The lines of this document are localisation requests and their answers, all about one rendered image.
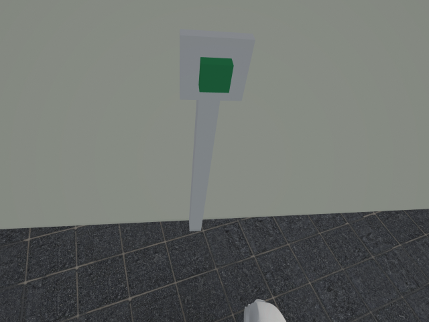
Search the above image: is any button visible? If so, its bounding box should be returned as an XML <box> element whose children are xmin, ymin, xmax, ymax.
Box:
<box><xmin>198</xmin><ymin>57</ymin><xmax>234</xmax><ymax>93</ymax></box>

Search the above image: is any robot right thigh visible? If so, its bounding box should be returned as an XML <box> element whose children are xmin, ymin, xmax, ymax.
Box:
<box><xmin>244</xmin><ymin>301</ymin><xmax>286</xmax><ymax>322</ymax></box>

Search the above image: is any panel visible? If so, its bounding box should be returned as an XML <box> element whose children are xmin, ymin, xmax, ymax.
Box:
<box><xmin>180</xmin><ymin>29</ymin><xmax>255</xmax><ymax>231</ymax></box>

